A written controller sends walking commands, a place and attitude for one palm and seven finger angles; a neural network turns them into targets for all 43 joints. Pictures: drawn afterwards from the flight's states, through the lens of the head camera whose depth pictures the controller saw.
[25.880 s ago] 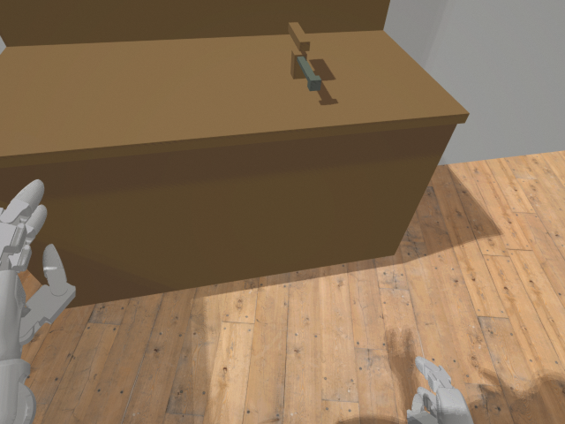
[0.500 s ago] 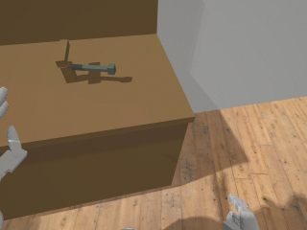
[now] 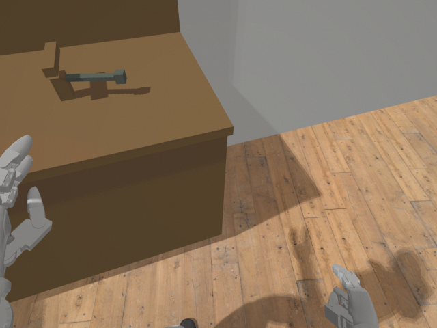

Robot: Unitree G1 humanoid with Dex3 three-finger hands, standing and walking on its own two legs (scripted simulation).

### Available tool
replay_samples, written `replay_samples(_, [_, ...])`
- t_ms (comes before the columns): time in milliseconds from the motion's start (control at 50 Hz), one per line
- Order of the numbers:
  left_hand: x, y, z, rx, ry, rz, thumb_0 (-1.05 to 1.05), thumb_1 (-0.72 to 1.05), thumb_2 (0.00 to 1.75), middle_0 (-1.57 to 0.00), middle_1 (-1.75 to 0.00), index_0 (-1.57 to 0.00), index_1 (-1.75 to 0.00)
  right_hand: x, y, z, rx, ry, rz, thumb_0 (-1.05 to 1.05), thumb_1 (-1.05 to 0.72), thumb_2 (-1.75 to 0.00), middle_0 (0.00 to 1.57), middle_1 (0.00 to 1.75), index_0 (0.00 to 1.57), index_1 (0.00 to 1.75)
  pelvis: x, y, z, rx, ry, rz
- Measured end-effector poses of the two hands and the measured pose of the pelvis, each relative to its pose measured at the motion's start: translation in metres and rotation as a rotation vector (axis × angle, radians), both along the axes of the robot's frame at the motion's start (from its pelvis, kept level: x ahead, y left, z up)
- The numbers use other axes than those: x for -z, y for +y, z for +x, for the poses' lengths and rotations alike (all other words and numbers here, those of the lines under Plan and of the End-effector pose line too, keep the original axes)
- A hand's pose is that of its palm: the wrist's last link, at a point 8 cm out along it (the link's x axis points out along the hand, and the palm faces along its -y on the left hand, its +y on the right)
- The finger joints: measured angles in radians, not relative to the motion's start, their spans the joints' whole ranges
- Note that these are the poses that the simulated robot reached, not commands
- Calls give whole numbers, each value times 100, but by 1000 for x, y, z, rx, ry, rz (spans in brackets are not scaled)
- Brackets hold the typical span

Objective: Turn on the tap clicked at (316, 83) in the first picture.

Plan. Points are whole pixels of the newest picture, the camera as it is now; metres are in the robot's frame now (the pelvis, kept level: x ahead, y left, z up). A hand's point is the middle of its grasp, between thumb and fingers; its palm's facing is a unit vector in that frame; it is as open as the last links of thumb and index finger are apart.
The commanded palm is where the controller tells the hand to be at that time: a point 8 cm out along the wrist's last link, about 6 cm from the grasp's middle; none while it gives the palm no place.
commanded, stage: step back with the hand held close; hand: left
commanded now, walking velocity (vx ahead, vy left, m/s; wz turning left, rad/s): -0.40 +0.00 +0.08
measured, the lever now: (120, 76) +0.70 +0.31 +0.07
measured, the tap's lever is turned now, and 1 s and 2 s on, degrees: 75 75 75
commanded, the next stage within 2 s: stop stepping back and stand still in 0.04 s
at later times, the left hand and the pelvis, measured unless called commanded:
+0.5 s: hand out of the picture +0.09 +0.25 +0.17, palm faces +0.49 -0.77 -0.40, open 7.4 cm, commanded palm +0.04 +0.28 +0.18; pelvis -0.10 -0.01 +0.00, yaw +5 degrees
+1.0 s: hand out of the picture +0.10 +0.25 +0.16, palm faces +0.48 -0.79 -0.38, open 7.4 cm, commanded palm +0.04 +0.29 +0.18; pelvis -0.09 -0.01 +0.01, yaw +6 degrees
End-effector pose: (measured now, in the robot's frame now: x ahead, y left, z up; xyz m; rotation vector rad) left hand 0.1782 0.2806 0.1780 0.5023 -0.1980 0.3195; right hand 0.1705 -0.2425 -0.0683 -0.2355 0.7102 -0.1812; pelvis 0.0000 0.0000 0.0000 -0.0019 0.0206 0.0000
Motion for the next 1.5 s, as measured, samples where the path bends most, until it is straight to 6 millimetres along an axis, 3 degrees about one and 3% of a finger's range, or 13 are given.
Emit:
replay_samples(140, [-12, -22, -57, -5, -29, -8, 2, 88, 90, -21, -31, -22, -30, 5, -6, -56, -14, 102, 7, 1, -90, -89, 20, 30, 20, 30, -10, -12, -38, -15, 5, 35])
replay_samples(320, [-2, 2, -94, -67, -47, -27, 2, 88, 90, -21, -31, -22, -30, 11, 1, -106, 1, 77, 6, 1, -90, -89, 20, 30, 20, 30, -3, -4, -81, -59, -7, 8])
replay_samples(460, [-4, 4, -128, -143, -38, -7, 2, 89, 90, -21, -31, -21, -30, 17, 9, -125, -45, 54, 59, 1, -90, -89, 20, 30, 20, 30, -4, -11, -92, -82, -46, 15])
replay_samples(540, [-1, -2, -136, -154, -67, -44, 2, 89, 90, -21, -31, -21, -30, 23, 6, -125, -81, 74, 50, 1, -90, -89, 20, 30, 20, 30, -2, -14, -99, -90, -54, 8])
replay_samples(640, [0, -3, -140, -136, -93, -74, 2, 89, 90, -21, -31, -21, -30, 16, 3, -122, -81, 53, 20, 1, -90, -89, 20, 30, 20, 30, -1, -11, -106, -94, -73, 15])
replay_samples(820, [-6, 4, -139, -175, -81, -12, 2, 89, 90, -21, -31, -21, -30, 14, 7, -109, -95, 14, 53, 1, -90, -89, 20, 30, 20, 30, -1, -16, -99, -105, -72, 9])
replay_samples(940, [3, 1, -131, -153, -55, -62, 2, 89, 90, -21, -31, -21, -30, 13, 10, -100, -110, 45, 38, 1, -90, -89, 20, 30, 20, 30, -4, -11, -94, -105, -59, -2])
replay_samples(1140, [-1, 21, -111, -154, -36, -37, 2, 88, 90, -21, -31, -21, -30, 2, 25, -77, -104, 24, 30, 1, -90, -89, 20, 30, 20, 30, -8, 1, -79, -96, -44, -1])
replay_samples(1320, [5, 27, -98, -138, -18, -68, 2, 89, 90, -21, -31, -21, -30, -5, 38, -54, -115, -1, 31, 1, -90, -89, 20, 30, 20, 30, -9, 11, -68, -90, -37, -8])
replay_samples(1500, [3, 36, -94, -146, -28, -67, 2, 89, 90, -21, -31, -21, -30, -8, 48, -44, -124, -4, 30, 1, -90, -89, 20, 30, 20, 30, -9, 17, -63, -90, -33, -12])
